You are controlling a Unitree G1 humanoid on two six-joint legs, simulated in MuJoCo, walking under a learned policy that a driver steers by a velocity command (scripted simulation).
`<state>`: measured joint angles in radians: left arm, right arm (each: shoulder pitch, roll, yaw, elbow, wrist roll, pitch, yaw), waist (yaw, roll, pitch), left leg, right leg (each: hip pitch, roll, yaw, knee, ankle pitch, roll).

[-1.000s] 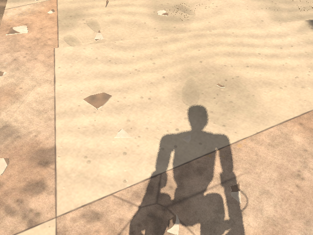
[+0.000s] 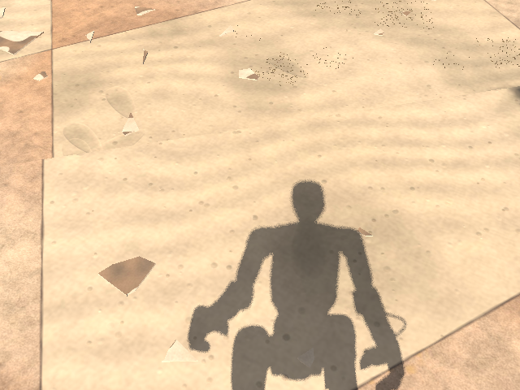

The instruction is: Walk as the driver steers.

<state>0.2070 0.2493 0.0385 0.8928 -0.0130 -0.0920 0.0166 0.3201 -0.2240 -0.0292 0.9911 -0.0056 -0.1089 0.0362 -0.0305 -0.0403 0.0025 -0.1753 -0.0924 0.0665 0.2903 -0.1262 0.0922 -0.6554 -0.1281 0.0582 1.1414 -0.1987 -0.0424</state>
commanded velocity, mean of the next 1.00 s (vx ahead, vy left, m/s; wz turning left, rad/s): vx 0.46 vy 0.00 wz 0.00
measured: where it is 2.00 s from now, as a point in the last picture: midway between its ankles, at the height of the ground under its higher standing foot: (279, 352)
